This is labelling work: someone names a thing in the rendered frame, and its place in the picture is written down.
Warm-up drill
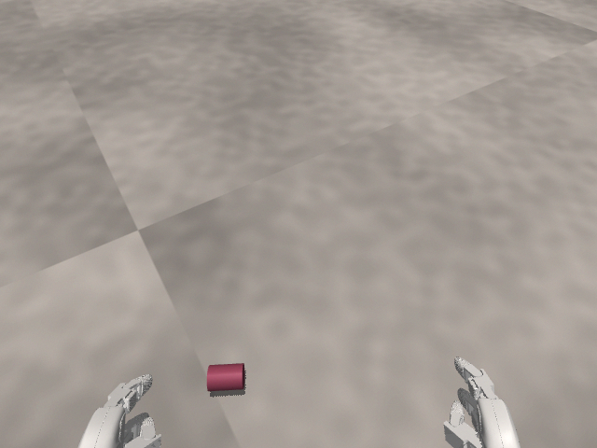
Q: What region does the right robot hand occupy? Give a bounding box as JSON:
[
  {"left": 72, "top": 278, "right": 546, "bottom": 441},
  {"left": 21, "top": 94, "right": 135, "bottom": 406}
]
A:
[{"left": 444, "top": 357, "right": 521, "bottom": 448}]

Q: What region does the can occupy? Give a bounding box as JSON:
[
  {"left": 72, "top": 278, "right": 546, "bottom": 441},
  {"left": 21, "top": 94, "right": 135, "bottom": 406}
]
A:
[{"left": 207, "top": 363, "right": 244, "bottom": 391}]

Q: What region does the left robot hand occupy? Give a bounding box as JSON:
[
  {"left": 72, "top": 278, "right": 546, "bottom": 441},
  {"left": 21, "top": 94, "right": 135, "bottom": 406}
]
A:
[{"left": 77, "top": 374, "right": 161, "bottom": 448}]

